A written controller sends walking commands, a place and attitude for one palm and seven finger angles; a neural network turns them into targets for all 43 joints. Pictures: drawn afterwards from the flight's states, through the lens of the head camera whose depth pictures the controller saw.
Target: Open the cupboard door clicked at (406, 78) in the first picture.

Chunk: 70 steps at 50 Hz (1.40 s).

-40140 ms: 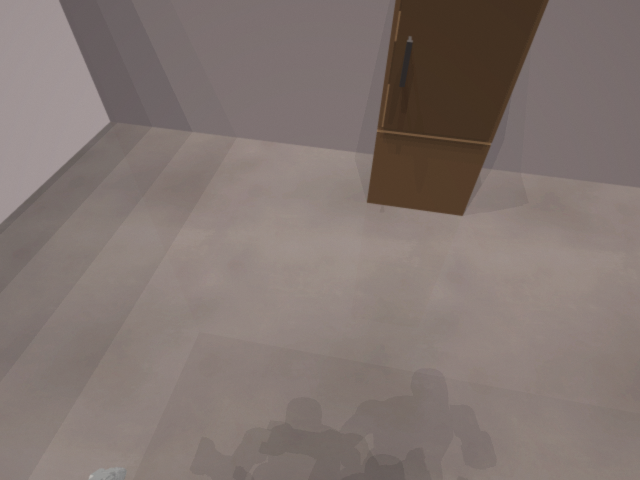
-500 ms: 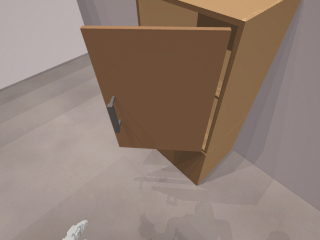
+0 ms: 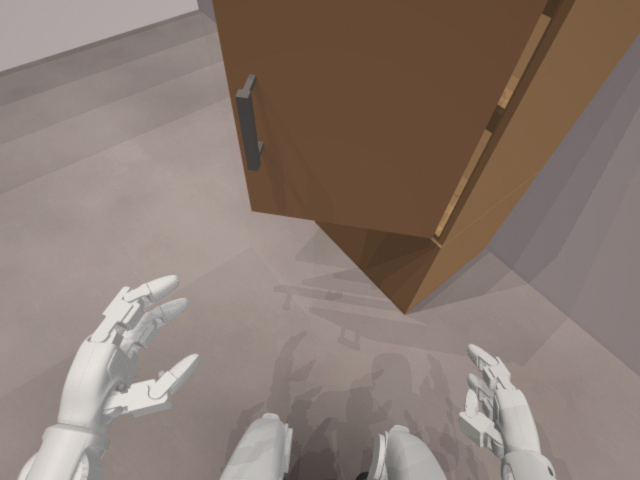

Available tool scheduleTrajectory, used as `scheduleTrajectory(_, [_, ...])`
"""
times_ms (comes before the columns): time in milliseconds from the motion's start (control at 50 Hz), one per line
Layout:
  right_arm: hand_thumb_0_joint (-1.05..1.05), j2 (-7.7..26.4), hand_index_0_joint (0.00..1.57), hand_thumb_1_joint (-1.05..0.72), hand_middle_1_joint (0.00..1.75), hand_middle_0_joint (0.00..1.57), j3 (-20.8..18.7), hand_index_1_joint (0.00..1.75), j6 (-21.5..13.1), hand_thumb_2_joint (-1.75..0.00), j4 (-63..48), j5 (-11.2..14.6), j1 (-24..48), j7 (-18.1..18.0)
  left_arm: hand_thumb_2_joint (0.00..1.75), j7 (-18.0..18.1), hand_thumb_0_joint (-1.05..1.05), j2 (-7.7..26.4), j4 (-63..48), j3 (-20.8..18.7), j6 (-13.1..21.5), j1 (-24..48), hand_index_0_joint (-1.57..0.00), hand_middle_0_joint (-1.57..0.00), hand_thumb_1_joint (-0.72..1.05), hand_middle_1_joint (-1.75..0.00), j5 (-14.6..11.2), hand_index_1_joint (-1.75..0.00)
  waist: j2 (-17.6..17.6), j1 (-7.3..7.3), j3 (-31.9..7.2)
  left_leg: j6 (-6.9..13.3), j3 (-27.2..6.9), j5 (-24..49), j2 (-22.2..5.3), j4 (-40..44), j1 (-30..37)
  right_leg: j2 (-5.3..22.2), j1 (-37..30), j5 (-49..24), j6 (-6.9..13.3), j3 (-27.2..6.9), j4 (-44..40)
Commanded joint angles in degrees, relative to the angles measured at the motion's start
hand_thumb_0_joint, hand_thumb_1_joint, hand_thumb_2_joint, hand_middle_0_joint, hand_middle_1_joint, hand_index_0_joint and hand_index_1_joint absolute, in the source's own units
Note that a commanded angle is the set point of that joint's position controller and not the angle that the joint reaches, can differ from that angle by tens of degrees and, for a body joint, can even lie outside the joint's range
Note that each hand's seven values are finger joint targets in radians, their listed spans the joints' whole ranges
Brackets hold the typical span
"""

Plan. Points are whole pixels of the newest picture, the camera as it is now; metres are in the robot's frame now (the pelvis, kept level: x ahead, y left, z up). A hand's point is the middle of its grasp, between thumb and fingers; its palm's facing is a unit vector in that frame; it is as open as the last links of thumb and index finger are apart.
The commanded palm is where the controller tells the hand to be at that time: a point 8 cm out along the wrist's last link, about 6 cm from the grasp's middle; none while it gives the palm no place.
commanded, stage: raise the hand with hooked fingers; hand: left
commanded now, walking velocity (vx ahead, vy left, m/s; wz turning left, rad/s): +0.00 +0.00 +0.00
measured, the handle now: (252, 125) +0.62 +0.19 +0.04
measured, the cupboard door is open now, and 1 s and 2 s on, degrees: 42 42 42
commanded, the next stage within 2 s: move the hooked fingers beside the handle in 1.50 s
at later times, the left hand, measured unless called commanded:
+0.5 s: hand (127, 332) +0.25 +0.25 +0.04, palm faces -0.04 -1.00 -0.06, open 12.7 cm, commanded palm +0.24 +0.31 +0.05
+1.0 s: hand (102, 290) +0.30 +0.30 +0.05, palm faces -0.04 -1.00 -0.07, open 14.0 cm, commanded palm +0.28 +0.34 +0.05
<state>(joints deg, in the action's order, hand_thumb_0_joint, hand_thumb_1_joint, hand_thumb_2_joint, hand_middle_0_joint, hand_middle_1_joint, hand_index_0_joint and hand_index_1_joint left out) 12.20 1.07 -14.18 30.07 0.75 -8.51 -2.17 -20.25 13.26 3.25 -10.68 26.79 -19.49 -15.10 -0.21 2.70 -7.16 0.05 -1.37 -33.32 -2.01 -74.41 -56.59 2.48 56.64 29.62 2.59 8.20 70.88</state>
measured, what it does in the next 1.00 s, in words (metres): stands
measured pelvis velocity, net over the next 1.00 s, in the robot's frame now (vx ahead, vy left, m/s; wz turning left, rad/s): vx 0.01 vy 0.03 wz -0.02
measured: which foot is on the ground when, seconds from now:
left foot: down 0.00-1.00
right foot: down 0.00-1.00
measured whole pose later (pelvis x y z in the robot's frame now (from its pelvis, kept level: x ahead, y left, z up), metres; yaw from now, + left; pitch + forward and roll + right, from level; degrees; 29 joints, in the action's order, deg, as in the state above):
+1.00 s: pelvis +0.01 +0.03 +0.01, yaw -1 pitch +19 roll -4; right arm 16.1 2.1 -12.9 31.3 1.1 -13.8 -2.6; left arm -31.4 23.8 20.2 -24.9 20.5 -2.1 -20.6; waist -0.8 -0.4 -7.9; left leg 2.3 0.0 -32.8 -1.6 -71.5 -58.0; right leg 2.4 57.6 27.6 0.1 6.7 66.3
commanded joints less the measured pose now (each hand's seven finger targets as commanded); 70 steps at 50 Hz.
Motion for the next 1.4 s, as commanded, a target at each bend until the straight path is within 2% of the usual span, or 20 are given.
scheduleTrajectory(0, [0.00,9.25,0.20,-0.90,0.30,0.20,-4.43,0.30,-2.76,-0.90,-7.38,1.20,-0.25,-1.48,0.59,-1.54,0.00,8.17,-9.31,-4.77,-1.16,3.83,-0.25,-0.25,0.18,-0.76,-2.23,-0.76,-1.45,-2.79,-16.07,1.43,-1.54,12.01,2.06,13.91,6.64,-2.54,-11.66,-4.16,-1.38,-6.17,-13.07])
scheduleTrajectory(40, [0.00,9.14,0.20,-0.90,0.30,0.20,-4.19,0.30,-2.54,-0.90,-7.50,1.27,0.51,-1.54,0.57,-1.75,0.00,9.53,-6.60,-6.92,-3.22,2.81,-0.25,-0.25,0.13,-0.80,-3.23,-0.80,-0.81,-1.62,-15.34,1.25,-1.77,11.84,2.18,14.81,5.95,-2.71,-12.75,-3.14,-1.07,-5.98,-13.32])
scheduleTrajectory(60, [0.00,9.12,0.20,-0.90,0.30,0.20,-3.87,0.30,-2.63,-0.90,-7.89,1.21,0.41,-1.41,0.56,-1.72,0.00,8.91,-8.72,-6.22,-3.24,4.41,-0.26,-0.26,0.11,-0.81,-3.29,-0.81,-2.01,-1.83,-16.23,1.26,-1.70,11.85,2.25,15.21,6.56,-2.46,-12.32,-3.25,-1.23,-5.71,-13.23])
scheduleTrajectory(140, [0.00,9.23,0.20,-0.90,0.30,0.20,-3.73,0.30,-2.84,-0.90,-7.44,0.96,-0.16,-1.59,0.52,0.00,0.00,10.27,-7.35,-7.92,-2.20,5.89,-0.26,-0.26,0.01,-0.87,-3.57,-0.87,0.08,-1.60,-14.15,1.12,-2.28,10.25,2.17,16.46,5.93,-2.65,-11.19,-1.20,-0.95,-4.89,-13.09])
scheduleTrajectory(160, [0.00,9.33,0.20,-0.90,0.30,0.20,-3.66,0.30,-3.03,-0.90,-7.59,0.81,-0.82,-1.48,0.51,0.07,0.00,10.47,-8.88,-7.90,-1.34,7.28,-0.27,-0.27,-0.01,-0.88,-3.54,-0.88,-1.38,-1.75,-15.59,1.13,-2.01,10.63,2.30,16.45,6.49,-2.44,-11.19,-1.63,-1.02,-5.00,-12.92])
scheduleTrajectory(220, [0.00,9.80,0.20,-0.90,0.30,0.20,-3.94,0.30,-3.25,-0.90,-6.97,0.89,-1.90,-1.46,0.48,0.15,0.00,10.42,-7.12,-8.15,0.13,6.55,-0.27,-0.27,-0.08,-0.93,-3.57,-0.93,-0.52,-2.35,-14.55,1.11,-1.94,9.78,2.33,16.84,6.46,-2.37,-10.40,-1.11,-1.08,-4.70,-13.22])
scheduleTrajectory(260, [0.00,10.47,0.20,-0.90,0.30,0.20,-4.00,0.30,-3.19,-0.90,-6.98,0.84,-2.30,-1.49,0.46,-0.68,0.00,11.11,-6.49,-8.18,0.63,7.68,-0.27,-0.27,-0.13,-0.96,-3.43,-0.96,-2.19,-2.48,-14.23,0.96,-2.02,10.73,2.25,16.92,7.19,-2.46,-9.33,-2.39,-0.82,-4.34,-12.44])
scheduleTrajectory(320, [0.00,11.09,0.20,-0.90,0.30,0.20,-4.20,0.30,-3.11,-0.90,-6.81,1.07,-3.13,-1.61,0.43,-1.24,0.00,11.90,-5.69,-8.85,0.68,8.48,-0.28,-0.28,-0.20,-1.00,-3.58,-1.00,-2.79,-2.86,-13.78,0.88,-2.27,10.47,2.21,17.45,7.89,-2.48,-8.85,-2.64,-0.83,-4.12,-12.65])
scheduleTrajectory(380, [0.00,11.46,0.20,-0.90,0.30,0.20,-4.26,0.30,-2.90,-0.90,-6.95,0.94,-3.80,-1.46,0.40,-1.94,0.00,13.21,-6.49,-10.03,0.48,9.37,-0.28,-0.28,-0.27,-1.05,-4.00,-1.05,-5.64,-2.51,-15.53,0.44,-2.47,13.99,2.14,17.76,10.33,-2.59,-9.31,-5.61,-0.58,-3.70,-12.00])
scheduleTrajectory(540, [0.00,12.20,0.20,-0.90,0.30,0.20,-4.16,0.30,-1.98,-0.90,-6.79,0.79,-4.79,-1.39,0.32,-3.73,0.00,15.92,-3.10,-12.89,-0.53,13.22,-0.30,-0.30,-0.45,-1.17,-4.67,-1.17,-4.78,-3.17,-14.99,-0.07,-2.92,18.08,1.78,16.88,10.90,-3.30,-9.21,-8.72,-0.44,-3.15,-11.33])
scheduleTrajectory(580, [0.00,12.29,0.20,-0.90,0.30,0.20,-4.02,0.30,-1.80,-0.90,-7.13,0.92,-4.91,-1.31,0.30,-4.76,0.00,16.02,-2.44,-12.85,-0.94,14.11,-0.30,-0.30,-0.50,-1.20,-4.75,-1.20,-5.88,-3.21,-15.84,-0.13,-2.70,18.73,1.76,16.79,11.56,-3.18,-9.03,-9.22,-0.67,-3.37,-11.52])
scheduleTrajectory(640, [0.00,12.54,0.20,-0.90,0.30,0.20,-3.81,0.30,-1.87,-0.90,-6.90,0.83,-5.25,-1.33,0.30,-6.24,0.00,17.81,-1.12,-14.41,-1.62,15.91,-0.30,-0.30,-0.50,-1.20,-5.49,-1.20,-6.39,-3.11,-16.57,-0.28,-2.89,21.08,1.70,16.14,12.15,-3.46,-9.34,-10.84,-0.41,-3.39,-11.16])
scheduleTrajectory(700, [0.00,12.66,0.20,-0.90,0.30,0.20,-3.62,0.30,-1.67,-0.90,-6.75,1.01,-5.17,-1.43,0.30,-7.81,0.00,18.49,1.08,-15.29,-2.04,18.34,-0.30,-0.30,-0.50,-1.20,-6.19,-1.20,-4.16,-3.48,-16.51,0.14,-2.60,19.54,1.78,15.92,10.92,-3.34,-9.94,-10.50,-0.74,-3.58,-11.68])
scheduleTrajectory(800, [0.00,13.00,0.20,-0.90,0.30,0.20,-3.47,0.30,-1.84,-0.90,-6.48,1.03,-5.54,-1.42,0.30,-10.00,0.00,20.87,2.98,-17.16,-2.46,21.27,-0.30,-0.30,-0.50,-1.20,-6.95,-1.20,-6.79,-2.95,-18.67,-0.03,-2.54,21.68,1.64,15.48,12.20,-3.32,-9.94,-11.52,-0.56,-3.94,-11.33])
scheduleTrajectory(980, [0.00,13.72,0.20,-0.90,0.30,0.20,-3.57,0.30,-1.40,-0.90,-5.76,1.15,-6.76,-1.45,0.30,-12.08,0.00,25.57,7.65,-21.28,-2.87,25.58,-0.30,-0.30,-0.50,-1.20,-8.00,-1.20,-6.03,-2.90,-19.58,0.09,-2.38,23.22,1.47,15.06,11.51,-3.29,-10.30,-12.61,-0.62,-4.13,-11.18])
scheduleTrajectory(1060, [0.00,13.75,0.20,-0.90,0.30,0.20,-3.74,0.30,-1.31,-0.90,-6.41,1.30,-7.29,-0.97,0.30,-13.08,0.00,23.32,8.84,-19.63,-3.40,23.00,-0.30,-0.30,-0.50,-1.20,-8.62,-1.20,-4.40,-3.00,-19.86,0.43,-1.95,23.84,1.49,15.04,11.27,-3.38,-11.15,-13.52,-0.76,-4.26,-11.63])
scheduleTrajectory(1160, [0.00,13.88,0.20,-0.90,0.30,0.20,-3.90,0.30,-1.08,-0.90,-6.58,1.11,-7.42,-0.75,0.30,-12.14,0.00,25.47,7.27,-21.25,-2.74,24.09,-0.30,-0.30,-0.50,-1.20,-8.17,-1.20,-5.58,-2.94,-19.73,0.57,-1.68,21.79,1.56,15.09,10.50,-3.29,-10.74,-11.86,-0.70,-4.59,-11.80])
scheduleTrajectory(1180, [0.00,13.76,0.20,-0.90,0.30,0.20,-3.89,0.30,-0.99,-0.90,-6.62,1.21,-7.43,-0.78,0.30,-11.94,0.00,24.62,8.21,-20.76,-2.75,23.33,-0.30,-0.30,-0.50,-1.20,-8.17,-1.20,-5.07,-3.16,-18.46,0.61,-1.68,20.46,1.55,15.32,10.30,-3.34,-10.03,-10.77,-0.76,-4.54,-12.07])
scheduleTrajectory(1260, [0.00,13.66,0.20,-0.90,0.30,0.20,-3.76,0.30,-0.96,-0.90,-6.59,1.05,-7.43,-0.97,0.30,-11.45,0.00,25.83,6.44,-21.59,-1.57,24.60,-0.30,-0.30,-0.50,-1.20,-8.24,-1.20,-5.87,-2.95,-20.23,0.66,-1.59,20.96,1.57,15.11,10.39,-3.28,-11.25,-11.29,-0.67,-4.92,-11.85])
scheduleTrajectory(1380, [0.00,13.65,0.20,-0.90,0.30,0.20,-3.65,0.30,-0.77,-0.90,-6.62,1.26,-7.12,-1.18,0.30,-12.09,0.00,24.64,7.83,-20.37,-1.95,24.75,-0.30,-0.30,-0.50,-1.20,-8.16,-1.20,-5.79,-3.47,-18.50,0.82,-1.48,18.82,1.65,15.22,9.64,-3.19,-10.59,-10.12,-0.82,-5.08,-12.35])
